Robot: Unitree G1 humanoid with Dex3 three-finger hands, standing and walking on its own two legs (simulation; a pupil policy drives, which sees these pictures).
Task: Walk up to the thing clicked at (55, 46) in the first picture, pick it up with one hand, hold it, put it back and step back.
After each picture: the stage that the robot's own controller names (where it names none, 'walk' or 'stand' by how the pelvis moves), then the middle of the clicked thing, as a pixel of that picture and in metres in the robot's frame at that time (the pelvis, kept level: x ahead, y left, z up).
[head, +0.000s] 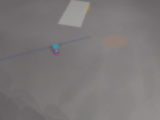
stand; (56, 50) +1.27 +0.26 -0.72
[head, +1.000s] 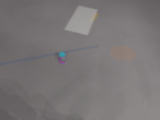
walk; (62, 58) +1.15 +0.12 -0.71
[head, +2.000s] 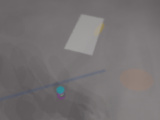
walk; (60, 92) +0.68 +0.14 -0.71
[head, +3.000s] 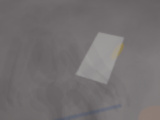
walk; out of the picture +0.37 +0.21 -0.71
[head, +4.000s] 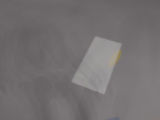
stand; out of the picture +0.25 +0.14 -0.71
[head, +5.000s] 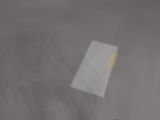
stand; out of the picture +0.25 +0.14 -0.72
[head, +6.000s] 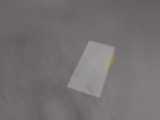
stand; out of the picture +0.25 +0.16 -0.73
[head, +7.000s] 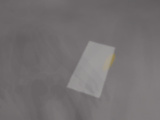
stand; out of the picture +0.24 +0.16 -0.72
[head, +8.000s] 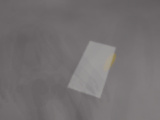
stand; out of the picture +0.24 +0.16 -0.73
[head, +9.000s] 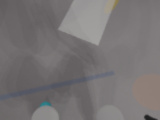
go down; (46, 108) +0.29 +0.15 -0.50
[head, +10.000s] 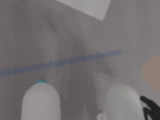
go down; (41, 90) +0.34 +0.16 -0.32
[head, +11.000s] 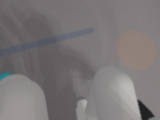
close in; (6, 84) +0.33 +0.18 -0.23
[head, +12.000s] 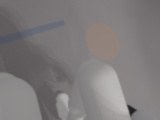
close; out of the picture +0.36 +0.18 -0.21
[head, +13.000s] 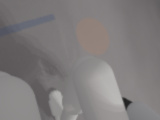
close; out of the picture +0.42 +0.19 -0.24
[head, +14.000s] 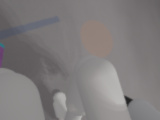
lift; out of the picture +0.41 +0.13 -0.23
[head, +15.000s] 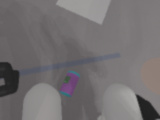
lift; (69, 83) +0.40 +0.03 -0.34
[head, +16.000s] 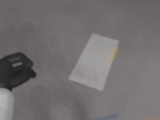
hold; out of the picture +0.29 -0.05 -0.68
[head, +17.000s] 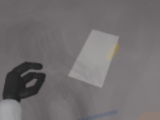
close; out of the picture +0.26 -0.08 -0.70
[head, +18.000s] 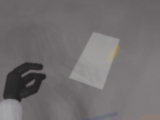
stand; out of the picture +0.24 -0.14 -0.70
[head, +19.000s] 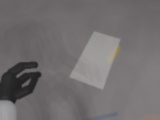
stand; out of the picture +0.21 -0.19 -0.70
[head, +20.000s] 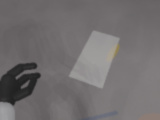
stand; out of the picture +0.20 -0.24 -0.70
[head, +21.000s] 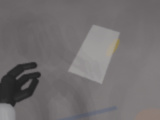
stand; out of the picture +0.18 -0.28 -0.69
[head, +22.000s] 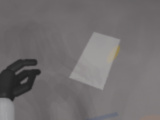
stand; out of the picture +0.16 -0.32 -0.70
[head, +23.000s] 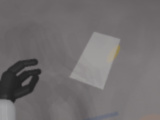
stand; out of the picture +0.15 -0.35 -0.70
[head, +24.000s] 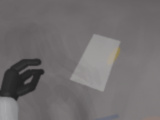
stand; out of the picture +0.13 -0.38 -0.70
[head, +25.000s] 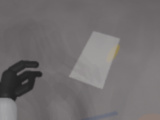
stand; out of the picture +0.13 -0.39 -0.70
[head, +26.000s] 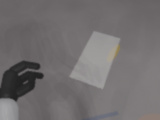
stand; out of the picture +0.12 -0.40 -0.70
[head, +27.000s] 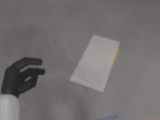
stand; out of the picture +0.12 -0.40 -0.70
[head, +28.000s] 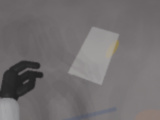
stand; out of the picture +0.12 -0.41 -0.70
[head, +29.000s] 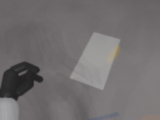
stand; out of the picture +0.11 -0.42 -0.71
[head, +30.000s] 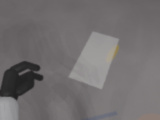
hold; out of the picture +0.11 -0.43 -0.70
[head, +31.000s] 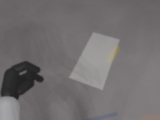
hold; out of the picture +0.11 -0.43 -0.70
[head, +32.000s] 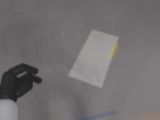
hold; out of the picture +0.10 -0.43 -0.70
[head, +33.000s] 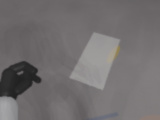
stand; out of the picture +0.10 -0.44 -0.71
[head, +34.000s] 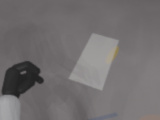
hold; out of the picture +0.10 -0.44 -0.70
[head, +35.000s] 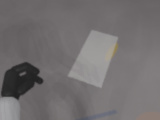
hold; out of the picture +0.10 -0.45 -0.70
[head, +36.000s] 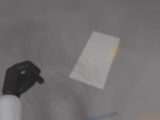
hold; out of the picture +0.09 -0.45 -0.70
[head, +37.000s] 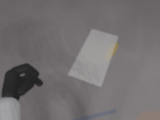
hold; out of the picture +0.10 -0.46 -0.70
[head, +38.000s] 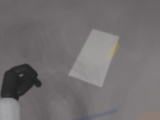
hold; out of the picture +0.09 -0.46 -0.70
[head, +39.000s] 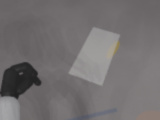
hold; out of the picture +0.09 -0.46 -0.70
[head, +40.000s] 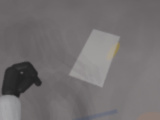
hold; out of the picture +0.09 -0.47 -0.70
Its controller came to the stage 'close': yes
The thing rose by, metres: 0.01
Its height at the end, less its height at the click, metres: -0.02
